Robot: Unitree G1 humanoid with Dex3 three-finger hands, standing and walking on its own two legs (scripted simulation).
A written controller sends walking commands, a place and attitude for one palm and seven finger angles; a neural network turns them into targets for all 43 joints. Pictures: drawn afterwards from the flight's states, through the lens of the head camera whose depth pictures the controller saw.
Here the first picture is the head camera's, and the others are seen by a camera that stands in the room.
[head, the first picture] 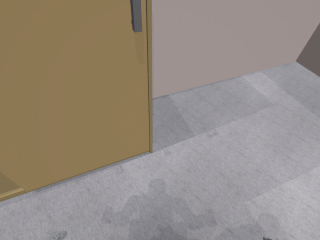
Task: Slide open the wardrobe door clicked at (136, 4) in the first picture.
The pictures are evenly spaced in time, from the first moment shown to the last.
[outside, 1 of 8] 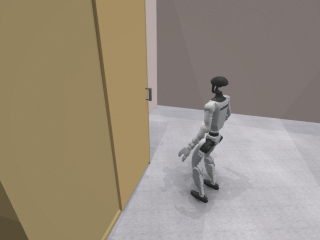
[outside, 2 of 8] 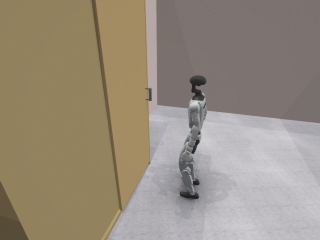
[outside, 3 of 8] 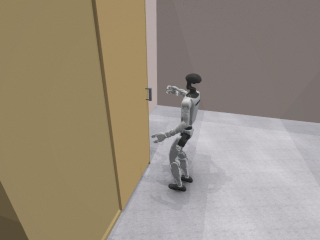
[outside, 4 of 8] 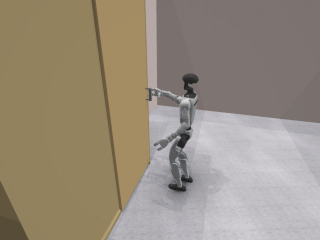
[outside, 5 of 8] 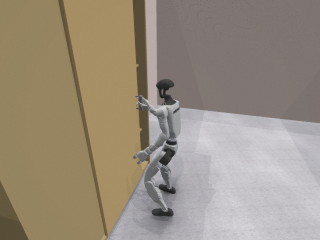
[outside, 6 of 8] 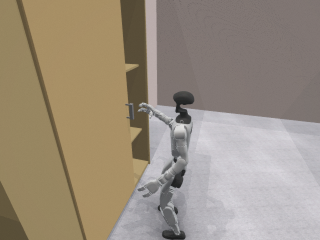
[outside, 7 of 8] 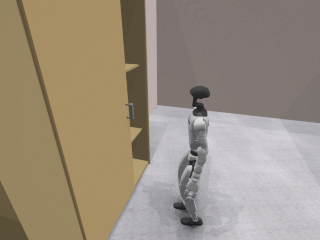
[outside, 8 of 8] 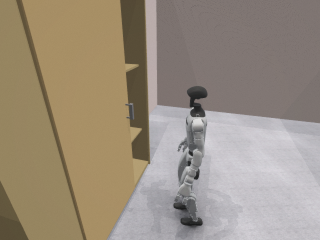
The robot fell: no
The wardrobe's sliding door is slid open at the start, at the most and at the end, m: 0.00 0.49 0.49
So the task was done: yes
